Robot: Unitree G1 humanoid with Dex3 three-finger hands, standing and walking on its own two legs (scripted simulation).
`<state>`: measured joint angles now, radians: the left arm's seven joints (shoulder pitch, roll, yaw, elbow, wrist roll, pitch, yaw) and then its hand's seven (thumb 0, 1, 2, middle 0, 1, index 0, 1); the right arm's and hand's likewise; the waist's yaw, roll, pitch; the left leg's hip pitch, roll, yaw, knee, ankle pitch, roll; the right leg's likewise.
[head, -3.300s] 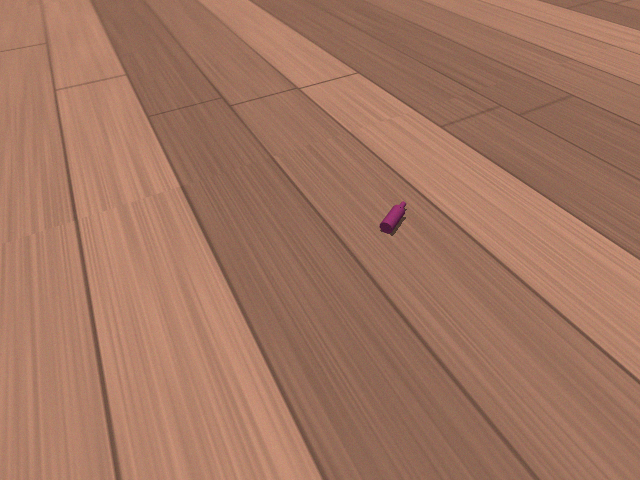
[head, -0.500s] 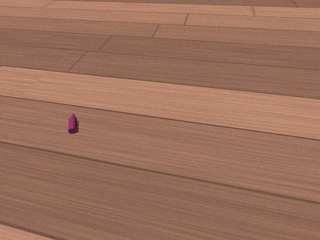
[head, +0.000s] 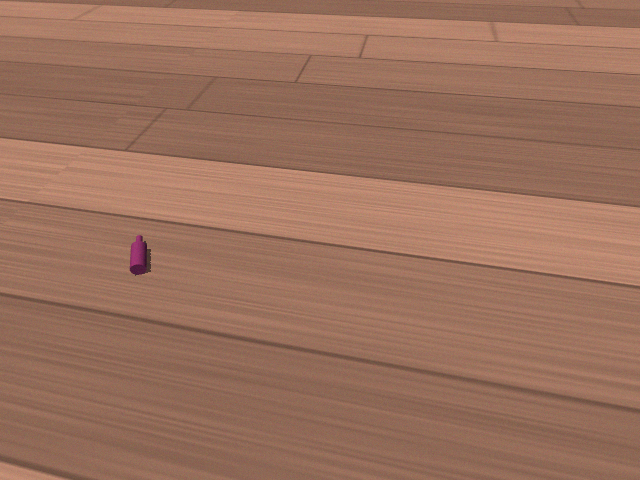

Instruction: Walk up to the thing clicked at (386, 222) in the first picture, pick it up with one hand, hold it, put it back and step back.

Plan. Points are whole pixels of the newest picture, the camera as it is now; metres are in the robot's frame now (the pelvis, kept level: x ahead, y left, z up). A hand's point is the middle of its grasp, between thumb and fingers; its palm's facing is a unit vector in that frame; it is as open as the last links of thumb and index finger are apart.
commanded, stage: stand
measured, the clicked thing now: (138, 252) +1.19 +0.79 -0.75
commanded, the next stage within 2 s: none
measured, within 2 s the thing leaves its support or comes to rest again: neither
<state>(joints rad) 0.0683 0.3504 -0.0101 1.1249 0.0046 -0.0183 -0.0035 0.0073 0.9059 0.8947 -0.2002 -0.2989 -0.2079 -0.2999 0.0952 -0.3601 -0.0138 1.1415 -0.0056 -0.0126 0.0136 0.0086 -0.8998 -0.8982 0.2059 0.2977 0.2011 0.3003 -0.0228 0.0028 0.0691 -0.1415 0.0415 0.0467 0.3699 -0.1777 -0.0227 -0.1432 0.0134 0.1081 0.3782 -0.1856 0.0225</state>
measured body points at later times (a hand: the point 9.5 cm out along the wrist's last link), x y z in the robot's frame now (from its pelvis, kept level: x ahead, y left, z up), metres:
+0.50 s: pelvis +0.00 +0.00 +0.00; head +0.00 +0.00 +0.45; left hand +0.07 +0.30 -0.13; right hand +0.10 -0.30 -0.13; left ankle +0.02 +0.13 -0.75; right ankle +0.02 -0.14 -0.75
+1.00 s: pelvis +0.00 +0.00 +0.00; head +0.01 +0.00 +0.45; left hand +0.07 +0.30 -0.13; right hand +0.08 -0.30 -0.13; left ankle +0.02 +0.13 -0.75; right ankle +0.02 -0.14 -0.75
